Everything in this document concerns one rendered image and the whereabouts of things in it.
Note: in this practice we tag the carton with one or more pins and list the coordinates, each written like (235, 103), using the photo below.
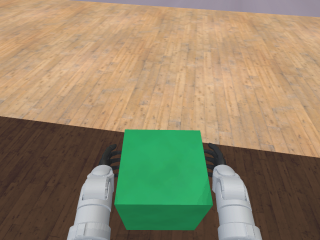
(163, 181)

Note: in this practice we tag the right robot hand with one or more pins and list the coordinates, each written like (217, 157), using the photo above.
(217, 160)

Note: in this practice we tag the left robot hand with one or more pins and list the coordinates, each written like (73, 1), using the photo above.
(105, 160)

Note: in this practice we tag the robot right forearm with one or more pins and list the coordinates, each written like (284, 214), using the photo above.
(236, 220)

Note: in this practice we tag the robot left forearm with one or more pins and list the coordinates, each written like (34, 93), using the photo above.
(94, 206)

